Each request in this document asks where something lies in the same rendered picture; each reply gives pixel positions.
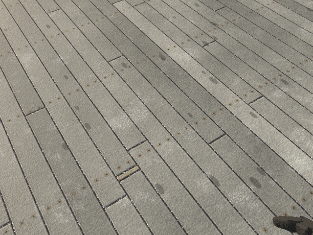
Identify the right robot hand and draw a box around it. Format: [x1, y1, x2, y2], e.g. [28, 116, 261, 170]
[272, 215, 313, 235]

